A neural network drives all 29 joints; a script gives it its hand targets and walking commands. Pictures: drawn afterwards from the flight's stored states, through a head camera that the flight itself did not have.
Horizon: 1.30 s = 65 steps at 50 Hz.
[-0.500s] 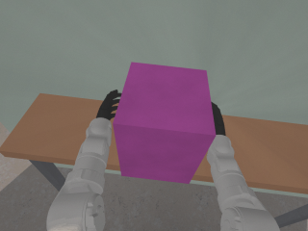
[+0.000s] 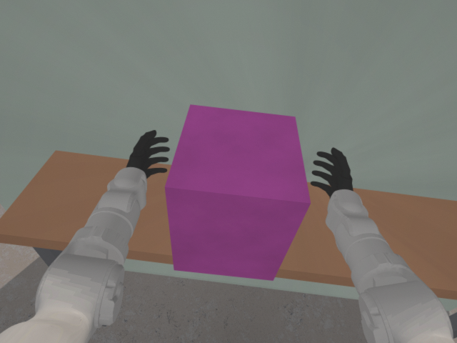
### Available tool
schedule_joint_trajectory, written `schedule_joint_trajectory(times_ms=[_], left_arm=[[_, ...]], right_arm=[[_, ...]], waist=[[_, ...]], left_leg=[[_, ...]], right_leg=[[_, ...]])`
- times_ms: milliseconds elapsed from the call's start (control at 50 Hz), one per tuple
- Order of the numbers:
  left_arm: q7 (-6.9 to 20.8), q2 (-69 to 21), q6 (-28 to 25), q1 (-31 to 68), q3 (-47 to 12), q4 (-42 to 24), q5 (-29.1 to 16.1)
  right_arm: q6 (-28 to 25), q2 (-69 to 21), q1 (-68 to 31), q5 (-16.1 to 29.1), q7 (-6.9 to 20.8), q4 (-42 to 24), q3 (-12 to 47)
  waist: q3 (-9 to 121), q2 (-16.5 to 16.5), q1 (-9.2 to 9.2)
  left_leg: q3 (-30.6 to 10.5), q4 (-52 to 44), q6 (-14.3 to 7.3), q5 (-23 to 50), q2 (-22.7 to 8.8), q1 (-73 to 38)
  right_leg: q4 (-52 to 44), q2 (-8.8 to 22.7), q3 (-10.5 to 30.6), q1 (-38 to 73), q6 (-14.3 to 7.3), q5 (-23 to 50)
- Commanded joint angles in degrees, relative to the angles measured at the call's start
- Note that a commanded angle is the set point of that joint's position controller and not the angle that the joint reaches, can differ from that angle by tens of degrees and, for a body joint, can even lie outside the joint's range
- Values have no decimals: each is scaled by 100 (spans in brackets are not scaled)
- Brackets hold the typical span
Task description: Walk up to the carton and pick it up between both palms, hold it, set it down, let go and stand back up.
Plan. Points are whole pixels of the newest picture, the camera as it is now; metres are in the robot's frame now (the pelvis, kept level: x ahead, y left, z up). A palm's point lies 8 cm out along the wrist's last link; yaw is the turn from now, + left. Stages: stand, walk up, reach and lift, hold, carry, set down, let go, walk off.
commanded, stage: set down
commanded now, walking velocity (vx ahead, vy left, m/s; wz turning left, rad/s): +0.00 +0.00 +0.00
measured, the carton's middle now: (233, 195) +0.39 -0.02 +0.06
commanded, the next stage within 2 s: none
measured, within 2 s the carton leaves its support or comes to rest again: neither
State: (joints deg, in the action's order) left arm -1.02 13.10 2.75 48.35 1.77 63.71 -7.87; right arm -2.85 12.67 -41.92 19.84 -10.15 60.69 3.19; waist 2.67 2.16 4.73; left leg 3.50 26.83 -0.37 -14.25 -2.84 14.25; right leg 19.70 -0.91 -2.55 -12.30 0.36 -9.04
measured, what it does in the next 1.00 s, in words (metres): stands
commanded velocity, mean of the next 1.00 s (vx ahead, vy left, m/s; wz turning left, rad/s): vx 0.00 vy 0.00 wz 0.00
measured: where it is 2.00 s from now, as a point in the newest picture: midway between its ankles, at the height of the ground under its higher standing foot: outside the picture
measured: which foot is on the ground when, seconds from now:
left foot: down 0.00-1.00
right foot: down 0.00-1.00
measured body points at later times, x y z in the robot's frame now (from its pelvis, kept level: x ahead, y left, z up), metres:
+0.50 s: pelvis -0.03 -0.01 +0.00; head -0.05 +0.00 +0.45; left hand +0.43 +0.16 +0.22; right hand +0.39 -0.23 +0.20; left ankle +0.00 +0.11 -0.74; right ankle +0.01 -0.12 -0.74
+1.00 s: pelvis -0.02 -0.02 +0.00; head -0.06 +0.00 +0.45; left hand +0.41 +0.18 +0.23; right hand +0.38 -0.23 +0.21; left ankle +0.00 +0.11 -0.74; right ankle +0.01 -0.12 -0.74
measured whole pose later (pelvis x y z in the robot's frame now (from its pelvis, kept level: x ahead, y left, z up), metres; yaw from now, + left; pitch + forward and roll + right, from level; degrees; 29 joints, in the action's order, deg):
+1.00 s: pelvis -0.02 -0.02 +0.00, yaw +2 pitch -3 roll -1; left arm 3.4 24.8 27.7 53.7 3.1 46.6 -12.7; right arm 22.9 15.3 -48.2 24.4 -13.9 41.5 1.6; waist 3.3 1.7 6.0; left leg 0.7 22.3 1.0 -10.3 -2.2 9.2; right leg 19.1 -1.1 -3.5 -8.5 -1.3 -7.8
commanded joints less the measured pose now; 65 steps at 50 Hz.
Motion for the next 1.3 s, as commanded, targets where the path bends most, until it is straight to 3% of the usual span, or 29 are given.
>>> schedule_joint_trajectory(times_ms=[0, 80, 160, 180, 220, 280, 340, 440, 520, 640, 700, 740, 760, 800, 860, 980, 1020, 1080, 1140, 1160, 1220, 1280], left_arm=[[-325, 1341, 49, 3128, 54, -2800, -239], [-343, 1341, 948, 3382, -29, -2418, -360], [-183, 1064, 1473, 3294, -332, -975, -630], [-128, 1138, 1469, 3356, -365, -656, -666], [-58, 1222, 1371, 3358, -417, -288, -837], [-53, 1486, 1211, 3646, -370, -586, -1033], [-121, 1815, 1191, 4057, -315, -989, -1038], [-92, 2013, 1617, 4232, -212, -1112, -948], [-56, 2139, 1804, 4223, -36, -1328, -860], [5, 2029, 1937, 4064, -107, -1485, -873], [116, 1973, 2053, 3920, -107, -1822, -868], [205, 1983, 2170, 3737, -59, -1851, -792], [255, 1973, 2223, 3626, -54, -1911, -785], [324, 2022, 2268, 3395, 95, -1974, -697], [437, 1967, 2344, 2958, 206, -2130, -571], [486, 1918, 2522, 2092, 518, -3515, -316], [479, 1886, 2598, 1868, 602, -3776, -273], [437, 1757, 2645, 1577, 703, -4315, -200], [423, 1676, 2737, 1250, 772, -4579, -161], [406, 1612, 2731, 1204, 818, -4547, -121], [347, 1529, 2667, 961, 761, -4698, -119], [284, 1254, 2633, 629, 626, -5140, -158]], right_arm=[[137, 1215, -3008, 105, 80, -2845, -368], [918, 1304, -3003, 132, 44, -2027, -581], [1490, 1252, -3075, 283, 8, -745, -327], [1551, 1212, -3158, 291, 1, -560, -261], [1591, 1172, -3427, 319, -15, -801, -130], [1593, 1213, -3903, 371, -76, -1627, -129], [1650, 1202, -4198, 335, -122, -2222, -254], [2039, 1222, -4093, 204, -154, -1830, -380], [2188, 1121, -4170, 392, -232, -1933, -289], [2304, 1150, -4000, 399, -272, -1976, -421], [2362, 1182, -3810, 385, -287, -2164, -502], [2397, 1198, -3679, 399, -298, -2105, -543], [2417, 1226, -3595, 385, -305, -2121, -566], [2412, 1172, -3534, 396, -345, -2345, -457], [2443, 1022, -3153, 461, -370, -2450, -324], [2414, 981, -2270, 470, -346, -3500, -301], [2397, 998, -2175, 406, -360, -3833, -326], [2373, 919, -1707, 236, -327, -4288, -537], [2375, 799, -1513, 192, -346, -4799, -505], [2401, 674, -1369, 166, -321, -4834, -519], [2397, 538, -992, 3, -281, -4995, -583], [2382, 648, -568, -186, -197, -5217, -862]], waist=[[3996, -996, -79], [3329, -1199, 83], [1772, -633, 207], [1674, -432, 156], [1764, 5, 125], [2380, 6, 121], [2784, -61, 1], [2607, -163, 88], [2733, -221, -35], [2820, -539, 115], [2938, -745, 213], [2651, -790, 260], [2608, -787, 292], [2367, -442, 208], [2094, -378, 154], [2057, -417, 111], [1932, -295, 98], [1763, -442, 85], [1576, -240, -2], [1508, -265, -90], [1388, -313, -110], [1297, -655, 34]], left_leg=[[-139, -54, 508, 2660, 349, -1250], [-119, -266, 454, 1531, 255, -1324], [-235, -709, 224, 109, 103, -632], [-215, -765, 101, -123, 150, -440], [-225, -785, 4, 14, 180, -286], [-279, -679, 38, 520, 263, -278], [-259, -672, 14, 503, 307, -377], [-235, -732, 44, 379, 323, -634], [-197, -700, -62, 545, 375, -589], [-237, -670, 54, 619, 404, -743], [-231, -614, 144, 1172, 407, -866], [-240, -600, 175, 1099, 428, -882], [-234, -574, 199, 1110, 398, -988], [-202, -569, 160, 1227, 447, -924], [-212, -651, 146, 1241, 528, -761], [-178, -663, 211, 1712, 491, -1078], [-187, -660, 182, 1425, 493, -1050], [-169, -751, 213, 1165, 451, -1081], [-115, -789, 138, 957, 446, -997], [-83, -801, 101, 762, 434, -903], [-74, -856, 41, 394, 400, -708], [-158, -953, 175, 75, 297, -850]], right_leg=[[201, -300, -20, 595, 71, 2430], [-1, -233, -71, 178, -68, 1172], [-183, -176, -42, 1, -16, 216], [-217, -104, 19, 73, 52, 110], [-140, -132, 17, 255, 117, 288], [-92, -130, 68, 429, 147, 905], [-52, -164, 25, 429, 103, 855], [-90, -166, -47, 387, 102, 687], [-40, -122, 66, 678, 163, 970], [-57, -135, -11, 658, 112, 963], [-56, -156, 37, 778, 87, 1565], [-94, -164, 10, 771, 103, 1513], [-75, -171, -2, 794, 112, 1526], [-77, -185, -1, 990, 190, 1801], [-50, -141, 103, 1293, 240, 2021], [-69, -254, 64, 1425, 203, 2082], [-99, -269, 19, 1426, 211, 1705], [-161, -264, 33, 1314, 162, 1308], [-180, -244, 86, 1334, 232, 1116], [-218, -200, 115, 1368, 218, 802], [-214, -170, 177, 1243, 143, 225], [-161, -243, 96, 1165, 33, 113]])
